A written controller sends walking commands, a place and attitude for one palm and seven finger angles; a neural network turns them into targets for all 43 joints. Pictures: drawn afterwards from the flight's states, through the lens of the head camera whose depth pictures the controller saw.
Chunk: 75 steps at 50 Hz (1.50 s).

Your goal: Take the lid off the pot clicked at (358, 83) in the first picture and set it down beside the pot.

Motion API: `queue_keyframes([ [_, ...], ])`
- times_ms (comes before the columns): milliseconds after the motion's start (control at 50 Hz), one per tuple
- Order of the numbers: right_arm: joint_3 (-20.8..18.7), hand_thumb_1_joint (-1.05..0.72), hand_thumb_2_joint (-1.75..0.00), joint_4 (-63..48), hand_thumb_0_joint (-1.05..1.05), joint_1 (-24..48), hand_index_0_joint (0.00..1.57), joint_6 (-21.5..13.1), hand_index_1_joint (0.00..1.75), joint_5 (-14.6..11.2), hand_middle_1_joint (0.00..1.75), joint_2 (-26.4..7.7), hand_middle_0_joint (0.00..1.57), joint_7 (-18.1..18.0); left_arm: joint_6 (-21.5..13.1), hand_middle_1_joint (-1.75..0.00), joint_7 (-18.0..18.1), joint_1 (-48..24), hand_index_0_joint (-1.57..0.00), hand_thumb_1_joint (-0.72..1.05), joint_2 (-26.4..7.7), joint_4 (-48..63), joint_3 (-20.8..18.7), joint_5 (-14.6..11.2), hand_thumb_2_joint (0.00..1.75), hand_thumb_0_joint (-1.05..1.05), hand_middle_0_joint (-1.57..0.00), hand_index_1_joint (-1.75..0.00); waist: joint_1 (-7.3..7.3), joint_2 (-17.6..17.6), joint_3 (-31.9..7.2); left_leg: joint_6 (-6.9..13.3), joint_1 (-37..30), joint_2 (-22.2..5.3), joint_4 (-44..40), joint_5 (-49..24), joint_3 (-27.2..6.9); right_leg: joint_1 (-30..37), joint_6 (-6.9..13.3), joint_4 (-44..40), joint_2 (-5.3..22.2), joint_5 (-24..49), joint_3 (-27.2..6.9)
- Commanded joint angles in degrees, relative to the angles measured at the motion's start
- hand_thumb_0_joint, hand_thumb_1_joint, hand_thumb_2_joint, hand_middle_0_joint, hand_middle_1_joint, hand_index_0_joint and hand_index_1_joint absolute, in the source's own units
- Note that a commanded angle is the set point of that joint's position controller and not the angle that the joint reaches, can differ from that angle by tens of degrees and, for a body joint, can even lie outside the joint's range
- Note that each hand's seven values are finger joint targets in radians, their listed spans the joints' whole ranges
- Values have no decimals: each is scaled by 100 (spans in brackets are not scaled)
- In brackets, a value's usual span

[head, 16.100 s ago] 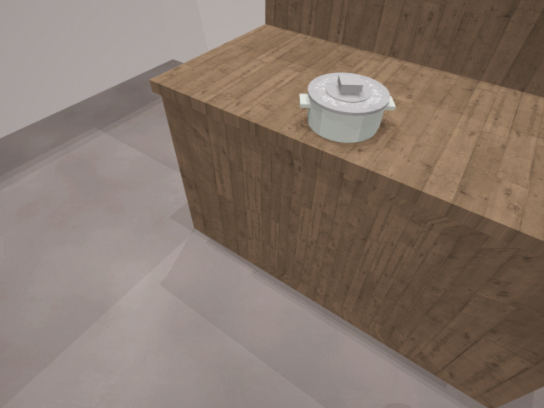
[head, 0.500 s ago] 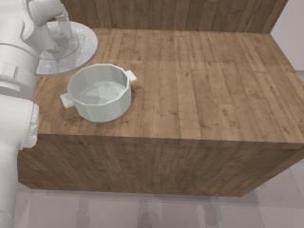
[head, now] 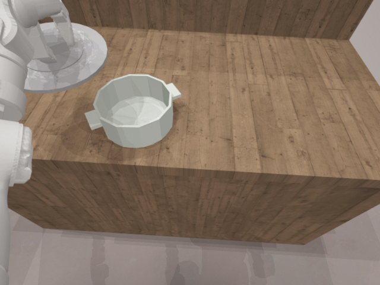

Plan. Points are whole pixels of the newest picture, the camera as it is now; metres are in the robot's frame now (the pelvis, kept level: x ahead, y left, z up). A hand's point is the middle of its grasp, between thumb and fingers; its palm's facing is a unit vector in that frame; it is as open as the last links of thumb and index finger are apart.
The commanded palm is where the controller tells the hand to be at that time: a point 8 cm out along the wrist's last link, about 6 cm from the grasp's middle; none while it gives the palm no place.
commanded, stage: move the lid sideways beside the pot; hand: left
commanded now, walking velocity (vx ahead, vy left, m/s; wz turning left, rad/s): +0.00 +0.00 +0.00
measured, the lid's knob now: (48, 43) +0.52 +0.24 +0.23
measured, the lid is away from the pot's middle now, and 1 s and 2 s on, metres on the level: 0.13 0.24 0.23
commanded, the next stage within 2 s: lower the lid onto the table in 1.42 s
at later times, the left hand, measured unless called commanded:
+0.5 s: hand (18, 42) +0.49 +0.28 +0.25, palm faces -0.31 -0.09 -0.95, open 8.0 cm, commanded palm +0.52 +0.29 +0.32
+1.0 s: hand out of the picture +0.47 +0.33 +0.23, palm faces -0.35 -0.13 -0.93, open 8.0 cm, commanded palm +0.53 +0.33 +0.32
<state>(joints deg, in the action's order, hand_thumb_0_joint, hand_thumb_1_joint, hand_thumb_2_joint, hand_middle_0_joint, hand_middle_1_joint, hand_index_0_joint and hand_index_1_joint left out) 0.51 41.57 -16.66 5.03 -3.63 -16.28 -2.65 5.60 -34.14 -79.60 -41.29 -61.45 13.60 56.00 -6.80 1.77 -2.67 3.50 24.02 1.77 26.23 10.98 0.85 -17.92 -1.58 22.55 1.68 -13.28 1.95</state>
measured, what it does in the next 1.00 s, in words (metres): stands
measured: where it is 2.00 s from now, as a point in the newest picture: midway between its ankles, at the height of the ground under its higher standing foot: outside the picture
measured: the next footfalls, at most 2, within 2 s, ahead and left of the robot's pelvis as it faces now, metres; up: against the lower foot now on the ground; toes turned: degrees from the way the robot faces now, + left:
none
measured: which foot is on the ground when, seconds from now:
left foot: down 0.00-1.00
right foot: down 0.00-1.00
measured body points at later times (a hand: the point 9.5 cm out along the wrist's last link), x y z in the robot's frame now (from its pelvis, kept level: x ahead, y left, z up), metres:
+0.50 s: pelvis +0.00 +0.00 +0.00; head +0.06 +0.00 +0.45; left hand +0.50 +0.28 +0.30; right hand +0.01 -0.29 -0.12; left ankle +0.02 +0.08 -0.74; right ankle -0.03 -0.14 -0.74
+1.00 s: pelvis +0.01 -0.01 +0.00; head +0.08 +0.00 +0.44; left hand +0.49 +0.34 +0.28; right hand +0.03 -0.29 -0.12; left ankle +0.02 +0.08 -0.74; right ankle -0.03 -0.14 -0.74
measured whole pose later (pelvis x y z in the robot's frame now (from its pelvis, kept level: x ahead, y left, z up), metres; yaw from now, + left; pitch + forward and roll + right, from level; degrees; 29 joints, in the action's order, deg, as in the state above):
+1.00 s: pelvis +0.01 -0.01 +0.00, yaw -1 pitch +9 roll -2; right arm 2.9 41.9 -17.2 6.1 -6.4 -17.5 -5.7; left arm 1.7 -35.4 -78.0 -56.3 -66.6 9.0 57.4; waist -7.3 1.3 -0.9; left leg 3.0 25.5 0.1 29.2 13.2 1.0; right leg -18.4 -1.4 22.6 0.0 -13.6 1.5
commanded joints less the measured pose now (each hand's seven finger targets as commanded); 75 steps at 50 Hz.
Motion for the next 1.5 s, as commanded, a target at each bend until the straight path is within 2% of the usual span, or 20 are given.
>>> queue_keyframes([
  [0, -328, -90, -90, -430, 0, -398, 20, -152, 30, 25, 30, -1050, 20, -80, -151, -105, 429, -3873, -76, 61, -1575, 1525, -647, 91, 100, 0, -68, -108, -62, 525, -2896, 115, -2818, -17, 160, -2512, -387, -286, 336, -138, -470, 1463, 118],
  [40, -303, -90, -90, -429, 0, -414, 20, -99, 30, 6, 30, -1074, 20, -105, -144, -105, 415, -3715, -76, 61, -1818, 1138, -764, 151, 100, 0, -68, -108, -72, 223, -2625, 153, -2454, 18, 108, -2094, -319, -156, 332, -171, -459, 1464, 116],
  [80, -291, -90, -90, -436, 0, -427, 20, -87, 30, -50, 30, -1093, 20, -96, -123, -105, 399, -3528, -76, 61, -1390, 913, -394, 70, 100, 0, -68, -108, -117, 416, -2299, 111, -2414, -11, 99, -2147, -331, -420, 366, -202, -448, 1370, 181],
  [120, -287, -90, -90, -480, 0, -390, 20, -55, 30, -4, 30, -1098, 20, -92, -181, -105, 434, -3892, -76, 61, -1836, 1317, -684, 215, 100, 0, -68, -108, -56, 542, -2589, 111, -2507, -15, 90, -2051, -332, -270, 362, -173, -472, 1305, 144],
  [180, -308, -90, -90, -506, 0, -446, 20, -101, 30, -28, 30, -1079, 20, -116, -216, -105, 441, -3719, -76, 61, -1501, 1332, -458, 136, 100, 0, -68, -108, -73, 839, -2640, 88, -2806, -56, 192, -2599, -388, -493, 382, -188, -469, 1352, 164],
  [240, -295, -90, -90, -483, 0, -490, 20, -54, 30, -22, 30, -1091, 20, -140, -229, -105, 418, -3561, -76, 61, -2046, 1048, -827, 230, 100, 0, -68, -108, -63, 374, -2610, 153, -2461, -16, 134, -2061, -304, -219, 332, -192, -480, 1293, 132],
  [280, -295, -90, -90, -464, 0, -484, 20, -44, 30, -78, 30, -1128, 20, -138, -232, -105, 385, -3596, -76, 61, -1613, 1154, -455, 97, 100, 0, -68, -108, -90, 667, -2440, 115, -2542, -66, 119, -2222, -319, -401, 366, -208, -458, 1308, 191],
  [320, -295, -90, -90, -468, 0, -512, 20, -44, 30, -16, 30, -1128, 20, -146, -284, -105, 426, -3770, -76, 61, -2208, 1358, -886, 261, 100, 0, -68, -108, -33, 608, -2724, 160, -2622, -42, 179, -2302, -321, -214, 346, -172, -504, 1375, 132],
  [380, -255, -90, -90, -411, 0, -556, 20, -27, 30, -116, 30, -1148, 20, -180, -271, -105, 371, -3342, -76, 61, -1811, 894, -509, 122, 100, 0, -68, -108, -107, 648, -2295, 129, -2415, -76, 123, -2173, -282, -379, 348, -234, -472, 1295, 189],
  [420, -275, -90, -90, -437, 0, -503, 20, -21, 30, -52, 30, -1148, 20, -185, -316, -105, 393, -3816, -76, 61, -2345, 1434, -875, 236, 100, 0, -68, -108, -52, 644, -2706, 179, -2585, -65, 183, -2262, -259, -146, 317, -189, -494, 1436, 119],
  [480, -239, -90, -90, -423, 0, -553, 20, -36, 30, -109, 30, -1146, 20, -219, -337, -105, 367, -3329, -76, 61, -2306, 1104, -805, 147, 100, 0, -68, -108, -73, 772, -2470, 176, -2477, -78, 237, -2408, -219, -184, 316, -207, -470, 1569, 134],
  [520, -208, -90, -90, -438, 0, -506, 20, 25, 30, -93, 30, -1150, 20, -223, -380, -105, 368, -3416, -76, 61, -2820, 1121, -1099, 255, 100, 0, -68, -108, -41, 575, -2576, 203, -2281, -62, 236, -2290, -151, 55, 272, -149, -481, 1668, 82],
  [780, -130, -90, -90, -379, 0, -461, 20, 67, 30, -251, 30, -1166, 20, -305, -383, -105, 262, -3228, -76, 61, -2531, 1035, -629, 109, 100, 0, -68, -108, -132, 1086, -2328, 191, -2378, -153, 269, -2278, -108, -230, 265, -177, -488, 1490, 151],
  [920, -55, -90, -90, -305, 0, -556, 20, 4, 30, -278, 30, -1168, 20, -389, -459, -105, 254, -3094, -76, 61, -2940, 883, -822, 138, 100, 0, -68, -108, -155, 823, -2280, 210, -2145, -135, 269, -1875, -46, -107, 202, -145, -520, 1391, 142],
  [980, -83, -90, -90, -330, 0, -512, 20, -49, 30, -293, 30, -1175, 20, -407, -484, -105, 264, -3405, -76, 61, -2762, 1379, -699, 53, 100, 0, -68, -108, -130, 1361, -2537, 193, -2599, -172, 348, -2526, -128, -233, 249, -118, -502, 1568, 150],
  [1100, -71, -90, -90, -243, 0, -672, 20, -32, 30, -266, 30, -1197, 20, -366, -465, -105, 260, -3100, -76, 61, -2879, 884, -852, 122, 100, 0, -68, -108, -135, 848, -2393, 147, -2335, -168, 369, -2453, -159, -239, 190, -70, -555, 1507, 164],
  [1220, -89, -90, -90, -271, 0, -751, 20, 7, 30, -218, 30, -1208, 20, -342, -472, -105, 315, -3433, -76, 61, -3201, 1011, -1058, 236, 100, 0, -68, -108, -126, 996, -2683, 141, -2478, -168, 449, -2843, -193, -194, 176, -38, -557, 1643, 130],
  [1280, -96, -90, -90, -267, 0, -772, 20, 22, 30, -253, 30, -1212, 20, -317, -454, -105, 307, -3317, -76, 61, -2866, 909, -821, 169, 100, 0, -68, -108, -135, 1247, -2614, 53, -2642, -203, 461, -3290, -230, -385, 214, -53, -555, 1695, 179],
  [1320, -118, -90, -90, -280, 0, -802, 20, 64, 30, -186, 30, -1220, 20, -284, -427, -105, 364, -3618, -76, 61, -3243, 1036, -1128, 315, 100, 0, -68, -108, -103, 1105, -2865, 70, -2681, -205, 516, -3354, -267, -329, 179, -24, -571, 1669, 131],
  [1480, -137, -90, -90, -291, 0, -841, 20, 137, 30, -212, 30, -1218, 20, -210, -286, -105, 387, -3531, -76, 61, -2813, 715, -808, 311, 100, 0, -68, -108, -136, 1140, -2783, 7, -2595, -216, 515, -3400, -222, -456, 213, -40, -550, 1668, 157],
])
